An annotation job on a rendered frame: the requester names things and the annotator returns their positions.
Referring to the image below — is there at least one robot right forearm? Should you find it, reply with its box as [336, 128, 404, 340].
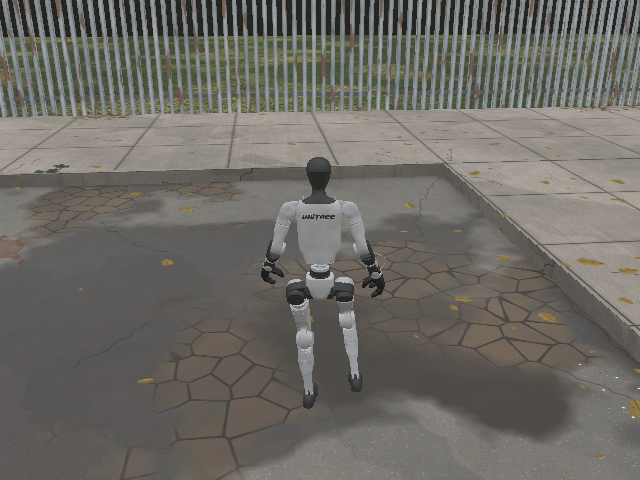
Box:
[360, 240, 382, 279]

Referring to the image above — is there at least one right robot thigh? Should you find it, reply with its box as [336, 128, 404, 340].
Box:
[334, 277, 354, 329]

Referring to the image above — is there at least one robot left upper arm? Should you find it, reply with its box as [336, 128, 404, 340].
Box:
[270, 201, 298, 255]

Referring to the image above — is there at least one robot left forearm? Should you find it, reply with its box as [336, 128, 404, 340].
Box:
[263, 239, 280, 272]

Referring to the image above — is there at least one robot right upper arm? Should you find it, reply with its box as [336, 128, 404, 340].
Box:
[340, 200, 370, 256]

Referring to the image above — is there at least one left robot shin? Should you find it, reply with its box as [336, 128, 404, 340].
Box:
[296, 331, 314, 395]

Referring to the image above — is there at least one robot left hand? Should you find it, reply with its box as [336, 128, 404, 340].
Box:
[261, 267, 284, 284]

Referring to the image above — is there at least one robot right hand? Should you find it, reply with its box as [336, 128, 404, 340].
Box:
[362, 274, 385, 298]

